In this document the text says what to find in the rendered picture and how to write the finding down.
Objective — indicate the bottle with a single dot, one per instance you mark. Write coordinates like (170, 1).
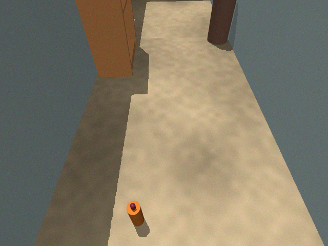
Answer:
(135, 213)

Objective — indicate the bookshelf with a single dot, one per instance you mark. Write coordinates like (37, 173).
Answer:
(110, 31)

